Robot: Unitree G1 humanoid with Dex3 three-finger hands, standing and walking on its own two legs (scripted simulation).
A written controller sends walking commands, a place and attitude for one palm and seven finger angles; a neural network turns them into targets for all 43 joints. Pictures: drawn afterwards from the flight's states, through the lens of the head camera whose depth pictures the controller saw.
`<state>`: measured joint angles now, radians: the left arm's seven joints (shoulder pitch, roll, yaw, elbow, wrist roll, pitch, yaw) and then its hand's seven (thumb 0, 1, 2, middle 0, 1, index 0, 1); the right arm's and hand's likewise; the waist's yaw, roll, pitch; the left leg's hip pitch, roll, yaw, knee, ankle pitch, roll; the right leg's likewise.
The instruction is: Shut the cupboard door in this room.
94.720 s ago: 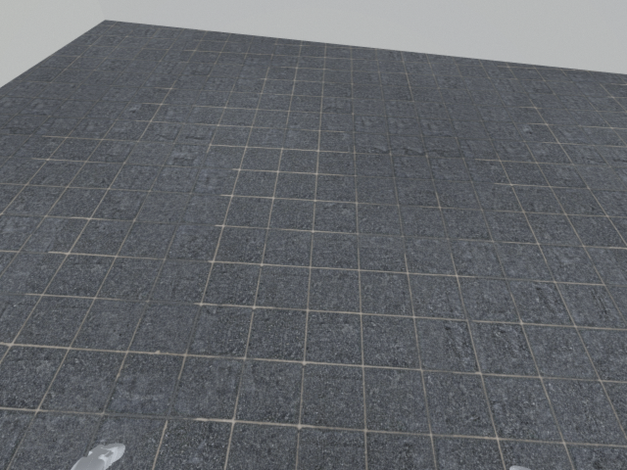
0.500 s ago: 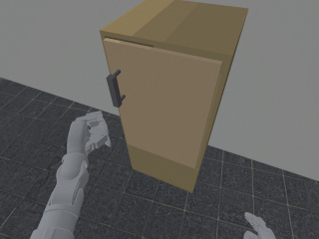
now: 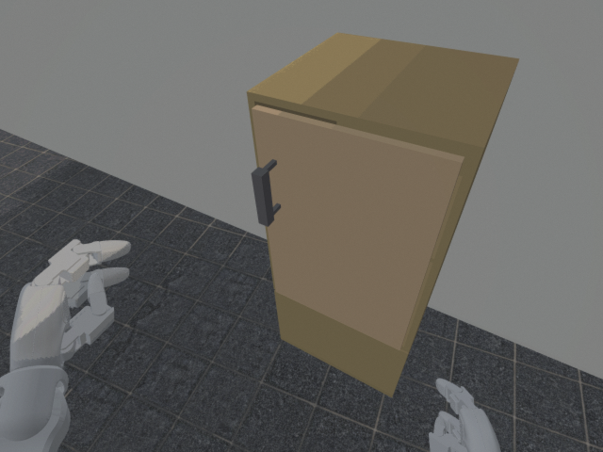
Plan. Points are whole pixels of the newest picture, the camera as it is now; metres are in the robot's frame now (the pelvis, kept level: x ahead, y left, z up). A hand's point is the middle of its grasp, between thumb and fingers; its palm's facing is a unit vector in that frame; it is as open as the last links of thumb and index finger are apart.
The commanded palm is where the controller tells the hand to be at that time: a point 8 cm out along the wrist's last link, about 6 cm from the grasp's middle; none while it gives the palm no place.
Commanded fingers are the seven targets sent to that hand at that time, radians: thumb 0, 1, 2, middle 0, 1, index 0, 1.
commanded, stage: draw the hand back to the body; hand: left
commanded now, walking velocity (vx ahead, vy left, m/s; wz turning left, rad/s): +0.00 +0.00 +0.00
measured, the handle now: (269, 192) +0.62 +0.15 -0.01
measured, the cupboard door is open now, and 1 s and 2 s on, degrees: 0 0 0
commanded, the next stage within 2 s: step back with the hand held close in 0.50 s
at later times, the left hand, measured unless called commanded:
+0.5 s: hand (86, 325) +0.19 +0.24 +0.16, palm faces +0.45 -0.80 -0.40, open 7.4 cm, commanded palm +0.14 +0.28 +0.17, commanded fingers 0.00 0.90 0.90 -0.20 -0.30 -0.20 -0.30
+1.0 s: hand (61, 327) +0.18 +0.26 +0.16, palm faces +0.36 -0.78 -0.52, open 7.4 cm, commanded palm +0.12 +0.30 +0.17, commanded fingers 0.00 0.90 0.90 -0.20 -0.30 -0.20 -0.30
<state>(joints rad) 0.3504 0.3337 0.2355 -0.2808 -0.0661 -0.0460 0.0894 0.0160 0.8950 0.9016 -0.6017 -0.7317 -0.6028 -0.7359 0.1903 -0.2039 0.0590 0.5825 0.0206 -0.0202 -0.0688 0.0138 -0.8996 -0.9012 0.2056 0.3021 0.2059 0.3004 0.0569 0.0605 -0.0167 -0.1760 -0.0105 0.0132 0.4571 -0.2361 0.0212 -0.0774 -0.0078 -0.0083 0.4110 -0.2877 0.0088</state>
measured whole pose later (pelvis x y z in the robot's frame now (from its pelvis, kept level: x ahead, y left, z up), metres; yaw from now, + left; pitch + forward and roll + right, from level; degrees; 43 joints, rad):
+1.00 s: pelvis -0.02 +0.00 +0.00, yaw -1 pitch +1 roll -1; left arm 0.54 0.44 0.41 -0.45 -0.07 -0.14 0.12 0.01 0.89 0.90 -0.21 -0.30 -0.21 -0.30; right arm 0.17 -0.24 -0.02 0.56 0.02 0.04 -0.10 0.02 -0.90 -0.90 0.20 0.30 0.20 0.30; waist 0.01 0.05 -0.01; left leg -0.29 0.00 0.03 0.49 -0.21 0.03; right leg -0.21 0.00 0.01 0.46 -0.26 0.02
